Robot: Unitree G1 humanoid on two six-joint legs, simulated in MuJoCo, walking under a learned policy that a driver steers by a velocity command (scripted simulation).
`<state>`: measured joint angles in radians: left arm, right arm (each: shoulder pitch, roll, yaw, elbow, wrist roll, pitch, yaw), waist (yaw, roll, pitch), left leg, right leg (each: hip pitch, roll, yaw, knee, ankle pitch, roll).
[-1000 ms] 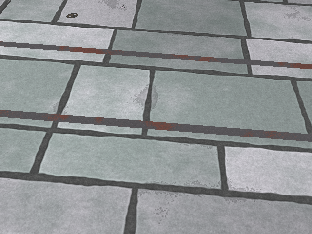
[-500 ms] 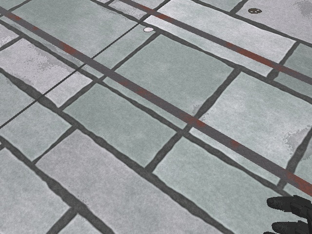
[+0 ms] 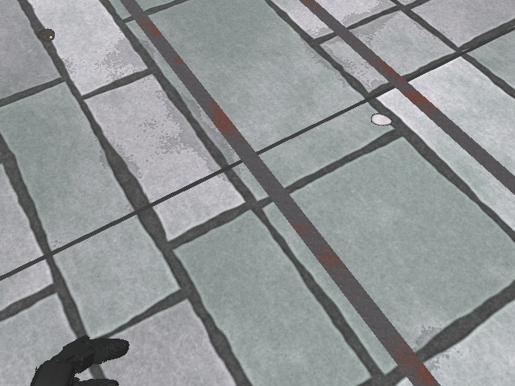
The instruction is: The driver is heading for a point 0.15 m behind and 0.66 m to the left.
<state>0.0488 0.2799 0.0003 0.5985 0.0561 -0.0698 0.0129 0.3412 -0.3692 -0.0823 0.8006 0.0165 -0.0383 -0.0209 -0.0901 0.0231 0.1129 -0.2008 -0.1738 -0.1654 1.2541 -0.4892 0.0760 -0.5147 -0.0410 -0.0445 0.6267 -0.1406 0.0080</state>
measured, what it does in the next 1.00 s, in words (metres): walks ahead, turning left: left foot, then right foot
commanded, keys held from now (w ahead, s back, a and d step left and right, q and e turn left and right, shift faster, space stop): q+shift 0.20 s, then w+q+shift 0.80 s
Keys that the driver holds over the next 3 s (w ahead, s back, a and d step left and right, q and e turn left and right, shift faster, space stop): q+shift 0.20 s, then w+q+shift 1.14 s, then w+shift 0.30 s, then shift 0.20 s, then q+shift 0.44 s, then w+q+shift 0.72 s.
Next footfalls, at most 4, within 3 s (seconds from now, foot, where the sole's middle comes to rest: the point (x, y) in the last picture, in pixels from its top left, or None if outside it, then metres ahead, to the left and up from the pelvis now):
0.36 left None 0.31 0.12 -0.75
0.80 right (199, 266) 0.71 0.13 -0.75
1.26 left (34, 258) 0.78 0.59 -0.75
1.68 right None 1.00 1.01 -0.75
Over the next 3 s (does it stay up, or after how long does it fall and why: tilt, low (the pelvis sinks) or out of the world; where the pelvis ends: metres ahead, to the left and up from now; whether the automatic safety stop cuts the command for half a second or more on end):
stays up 0.67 1.31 -0.02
